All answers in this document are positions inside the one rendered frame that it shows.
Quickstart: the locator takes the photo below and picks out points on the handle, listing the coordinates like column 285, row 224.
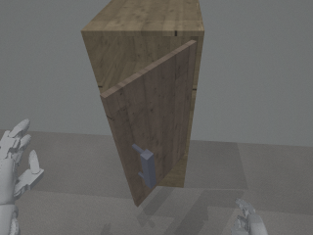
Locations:
column 148, row 166

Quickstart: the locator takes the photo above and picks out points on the robot left hand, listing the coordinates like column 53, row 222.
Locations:
column 12, row 145

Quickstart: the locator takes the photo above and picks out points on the cupboard door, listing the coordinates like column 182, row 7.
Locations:
column 151, row 109

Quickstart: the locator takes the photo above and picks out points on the robot left forearm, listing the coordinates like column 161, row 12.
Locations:
column 8, row 220

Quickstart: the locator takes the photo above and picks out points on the robot right hand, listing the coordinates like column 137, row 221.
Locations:
column 252, row 224

